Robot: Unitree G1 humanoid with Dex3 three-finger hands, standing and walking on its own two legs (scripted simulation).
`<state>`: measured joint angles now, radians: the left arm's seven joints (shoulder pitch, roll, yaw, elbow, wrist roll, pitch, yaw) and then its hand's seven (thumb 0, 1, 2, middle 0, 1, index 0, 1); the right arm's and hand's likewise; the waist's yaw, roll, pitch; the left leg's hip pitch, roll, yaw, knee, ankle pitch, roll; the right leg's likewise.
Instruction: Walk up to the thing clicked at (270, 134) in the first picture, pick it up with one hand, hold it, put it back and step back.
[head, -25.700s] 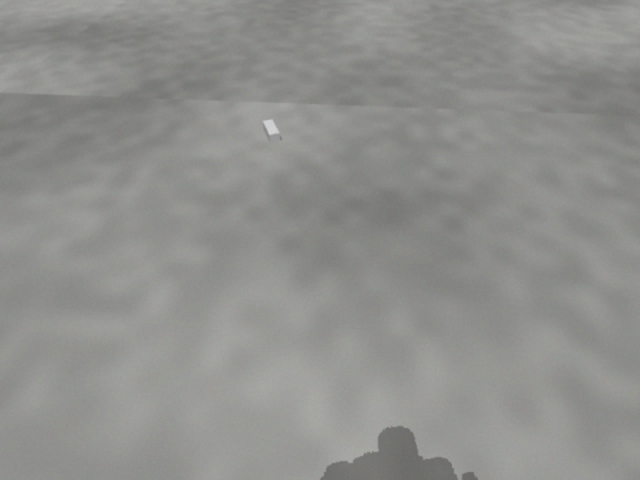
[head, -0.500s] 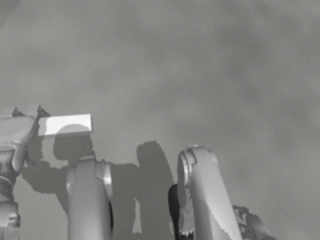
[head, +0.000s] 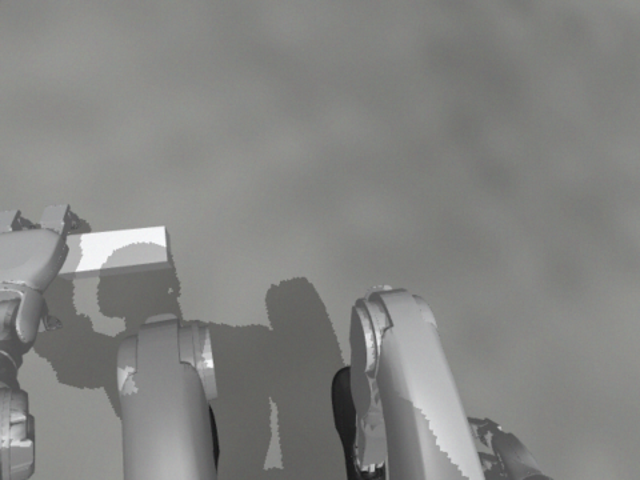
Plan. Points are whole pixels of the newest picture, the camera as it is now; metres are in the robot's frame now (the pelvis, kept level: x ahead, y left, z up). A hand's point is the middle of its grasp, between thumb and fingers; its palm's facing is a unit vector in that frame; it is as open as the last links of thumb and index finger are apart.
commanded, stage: rise first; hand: left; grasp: from above
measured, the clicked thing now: (116, 253) +0.46 +0.26 -0.30
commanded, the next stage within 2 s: approach in 1.58 s
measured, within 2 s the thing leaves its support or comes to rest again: neither
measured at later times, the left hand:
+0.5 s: hand (55, 273) +0.40 +0.30 -0.18, palm faces -0.46 -0.06 -0.89, open 14.2 cm
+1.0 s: hand (62, 260) +0.42 +0.30 -0.19, palm faces -0.46 -0.05 -0.89, open 14.3 cm
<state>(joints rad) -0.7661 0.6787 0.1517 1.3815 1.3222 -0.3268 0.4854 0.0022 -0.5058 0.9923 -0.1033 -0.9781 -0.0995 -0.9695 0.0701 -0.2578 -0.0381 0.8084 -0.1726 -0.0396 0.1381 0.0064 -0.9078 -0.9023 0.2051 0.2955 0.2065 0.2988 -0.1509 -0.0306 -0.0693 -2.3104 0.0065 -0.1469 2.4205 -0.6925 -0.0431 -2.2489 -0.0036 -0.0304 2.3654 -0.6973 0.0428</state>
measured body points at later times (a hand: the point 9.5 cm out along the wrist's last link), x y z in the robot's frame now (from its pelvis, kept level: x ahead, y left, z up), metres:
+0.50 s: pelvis +0.00 +0.00 -0.01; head +0.23 +0.06 +0.38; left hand +0.42 +0.30 -0.13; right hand +0.08 -0.28 -0.12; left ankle +0.08 +0.14 -0.29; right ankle +0.09 -0.13 -0.29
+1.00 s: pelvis +0.00 +0.00 -0.01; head +0.23 +0.07 +0.37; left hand +0.44 +0.30 -0.13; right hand +0.07 -0.28 -0.12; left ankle +0.08 +0.14 -0.29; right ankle +0.09 -0.13 -0.29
